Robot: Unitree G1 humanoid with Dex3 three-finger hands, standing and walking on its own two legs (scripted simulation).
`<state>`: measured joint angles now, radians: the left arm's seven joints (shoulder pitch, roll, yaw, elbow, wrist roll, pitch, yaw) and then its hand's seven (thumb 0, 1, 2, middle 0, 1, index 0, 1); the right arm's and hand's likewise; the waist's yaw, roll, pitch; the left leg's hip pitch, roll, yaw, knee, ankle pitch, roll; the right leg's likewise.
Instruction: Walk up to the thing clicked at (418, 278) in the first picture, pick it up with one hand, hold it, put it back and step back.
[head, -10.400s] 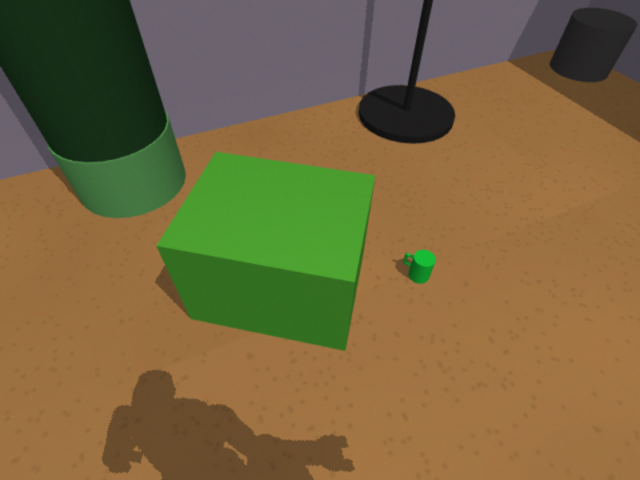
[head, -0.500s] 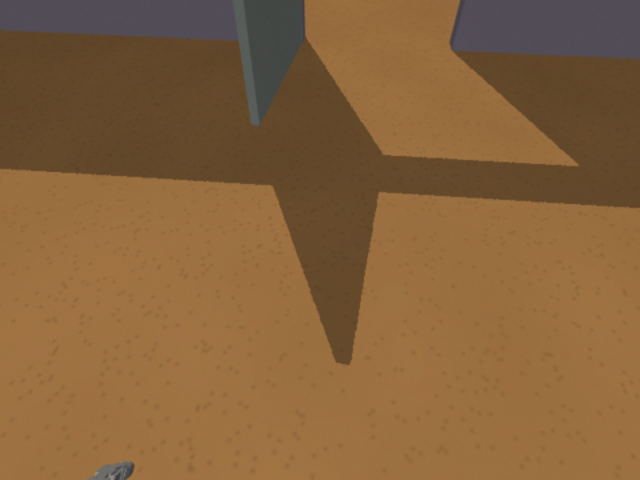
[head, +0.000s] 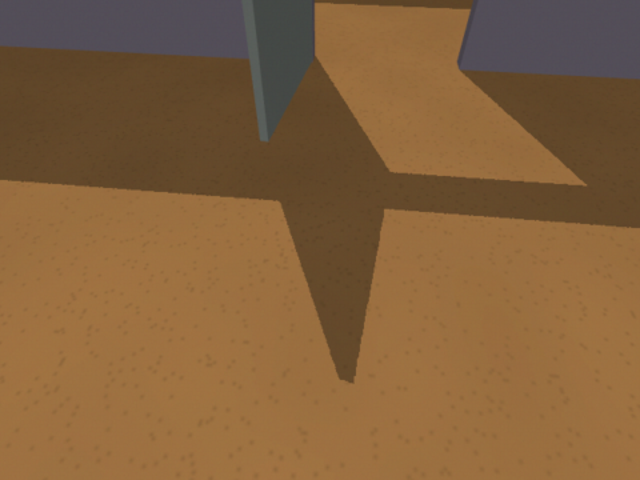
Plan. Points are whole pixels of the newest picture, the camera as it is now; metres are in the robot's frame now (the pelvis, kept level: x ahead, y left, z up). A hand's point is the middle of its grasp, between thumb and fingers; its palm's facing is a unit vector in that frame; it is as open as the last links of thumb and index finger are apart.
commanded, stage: stand
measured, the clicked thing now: out of the picture -1.16 +0.80 -0.73
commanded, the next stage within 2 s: walk up in 0.90 s
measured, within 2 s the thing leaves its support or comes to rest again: neither
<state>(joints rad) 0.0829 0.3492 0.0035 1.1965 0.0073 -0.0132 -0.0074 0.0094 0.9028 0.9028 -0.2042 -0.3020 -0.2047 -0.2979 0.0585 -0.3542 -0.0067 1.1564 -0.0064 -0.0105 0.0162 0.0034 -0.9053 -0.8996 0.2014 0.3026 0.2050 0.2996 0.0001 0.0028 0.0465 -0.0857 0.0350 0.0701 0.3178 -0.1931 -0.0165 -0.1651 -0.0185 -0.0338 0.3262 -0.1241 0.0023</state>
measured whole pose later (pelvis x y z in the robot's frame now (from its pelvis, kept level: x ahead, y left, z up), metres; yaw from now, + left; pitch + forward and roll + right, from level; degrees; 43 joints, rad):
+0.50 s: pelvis +0.01 -0.01 +0.00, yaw +1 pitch -2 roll +0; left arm 0.08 0.35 0.00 1.16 0.01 -0.02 0.00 0.01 0.90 0.90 -0.20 -0.30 -0.21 -0.30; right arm 0.10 -0.34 -0.01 1.15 -0.01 0.00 0.01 0.00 -0.91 -0.90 0.20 0.30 0.21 0.30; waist -0.01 0.00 0.03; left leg -0.07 0.04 0.06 0.30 -0.19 -0.03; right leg -0.15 -0.01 -0.05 0.32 -0.14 -0.01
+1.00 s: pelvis +0.00 -0.01 -0.01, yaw +6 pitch -1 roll +0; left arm 0.06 0.36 0.05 1.05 0.00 0.02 -0.02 0.01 0.90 0.90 -0.21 -0.30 -0.21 -0.30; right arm 0.16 -0.35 -0.02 1.07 -0.01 0.02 0.02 0.00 -0.90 -0.90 0.20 0.30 0.21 0.30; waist -0.01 0.00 0.08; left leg -0.19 0.03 -0.03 0.46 -0.24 -0.02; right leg -0.21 -0.03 -0.13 0.43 -0.20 -0.02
